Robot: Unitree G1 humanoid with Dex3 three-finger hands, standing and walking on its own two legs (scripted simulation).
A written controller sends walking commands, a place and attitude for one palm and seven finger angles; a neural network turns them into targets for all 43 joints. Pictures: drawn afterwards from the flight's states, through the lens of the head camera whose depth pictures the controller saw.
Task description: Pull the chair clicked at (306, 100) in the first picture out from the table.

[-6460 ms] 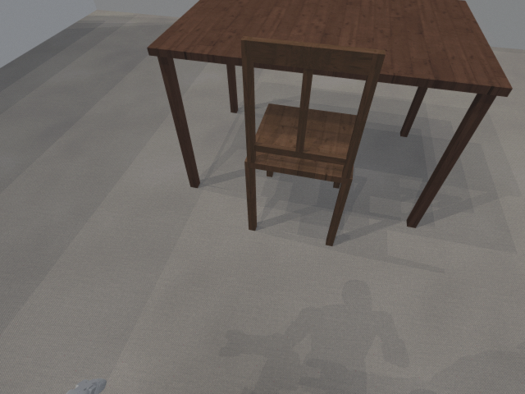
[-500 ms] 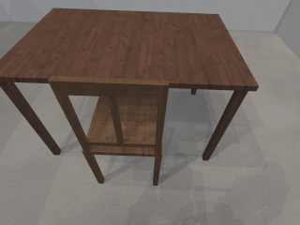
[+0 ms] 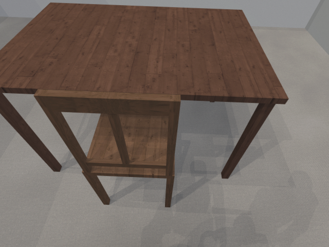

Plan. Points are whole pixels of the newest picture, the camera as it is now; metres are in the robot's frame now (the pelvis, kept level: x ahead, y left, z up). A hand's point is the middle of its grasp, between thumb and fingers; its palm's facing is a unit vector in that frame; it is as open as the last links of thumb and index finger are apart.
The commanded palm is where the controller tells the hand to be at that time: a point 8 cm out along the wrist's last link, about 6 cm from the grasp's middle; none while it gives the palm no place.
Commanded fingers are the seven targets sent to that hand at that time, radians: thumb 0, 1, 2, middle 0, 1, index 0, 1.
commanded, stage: come to a stop and stand still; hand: left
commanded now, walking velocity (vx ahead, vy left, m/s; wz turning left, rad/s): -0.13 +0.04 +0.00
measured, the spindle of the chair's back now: (120, 140) +0.45 +0.18 -0.09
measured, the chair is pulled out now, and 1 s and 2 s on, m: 0.00 0.00 0.00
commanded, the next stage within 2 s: look again from close up in 0.72 s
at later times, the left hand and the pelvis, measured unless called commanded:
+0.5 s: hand out of the picture +0.01 +0.23 -0.16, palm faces -0.01 -0.96 -0.27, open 7.4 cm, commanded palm none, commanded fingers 0.00 0.90 0.90 -0.20 -0.30 -0.20 -0.30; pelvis -0.05 +0.03 +0.00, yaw -2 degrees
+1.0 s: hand out of the picture -0.06 +0.19 -0.17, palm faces -0.02 -0.98 -0.18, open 7.4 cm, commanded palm none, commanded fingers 0.00 0.90 0.90 -0.20 -0.30 -0.20 -0.30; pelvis -0.05 +0.03 +0.01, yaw -1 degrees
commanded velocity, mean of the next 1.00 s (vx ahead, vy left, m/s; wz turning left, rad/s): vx -0.01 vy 0.00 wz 0.00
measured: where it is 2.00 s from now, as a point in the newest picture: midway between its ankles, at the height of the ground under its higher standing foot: outside the picture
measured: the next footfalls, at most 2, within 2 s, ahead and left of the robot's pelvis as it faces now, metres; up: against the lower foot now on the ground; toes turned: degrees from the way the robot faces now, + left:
none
